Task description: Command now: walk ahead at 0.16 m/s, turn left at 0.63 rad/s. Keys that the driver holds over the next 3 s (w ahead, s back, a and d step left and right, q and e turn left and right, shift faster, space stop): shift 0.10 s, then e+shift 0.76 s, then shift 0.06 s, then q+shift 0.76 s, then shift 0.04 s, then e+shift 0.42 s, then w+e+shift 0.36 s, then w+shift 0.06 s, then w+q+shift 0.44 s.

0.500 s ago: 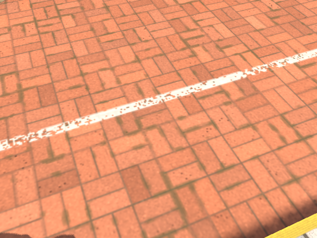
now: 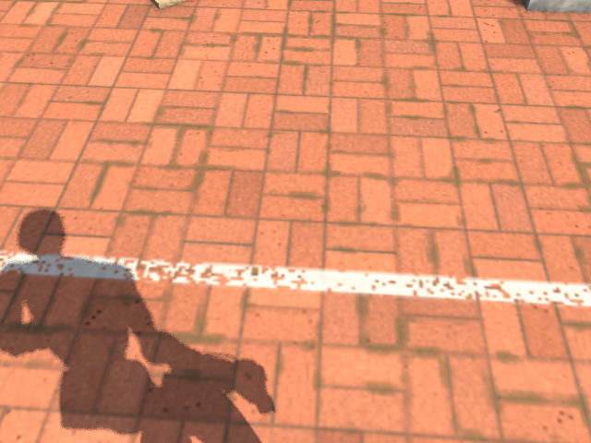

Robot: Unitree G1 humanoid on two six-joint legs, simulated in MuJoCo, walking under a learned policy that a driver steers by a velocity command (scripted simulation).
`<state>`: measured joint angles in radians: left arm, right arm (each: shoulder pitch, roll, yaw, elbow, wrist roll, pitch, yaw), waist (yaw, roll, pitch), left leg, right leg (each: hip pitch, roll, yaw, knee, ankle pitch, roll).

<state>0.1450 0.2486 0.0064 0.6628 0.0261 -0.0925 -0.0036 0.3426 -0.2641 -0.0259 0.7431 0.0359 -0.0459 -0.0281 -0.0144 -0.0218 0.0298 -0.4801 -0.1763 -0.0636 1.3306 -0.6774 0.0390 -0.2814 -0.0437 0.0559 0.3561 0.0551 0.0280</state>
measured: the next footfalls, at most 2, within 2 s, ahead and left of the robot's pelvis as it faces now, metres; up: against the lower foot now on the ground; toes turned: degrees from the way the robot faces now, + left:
left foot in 0.28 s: +0.23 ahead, +0.15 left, +0.00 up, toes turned -4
right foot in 0.68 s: +0.15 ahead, -0.12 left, +0.00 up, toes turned -23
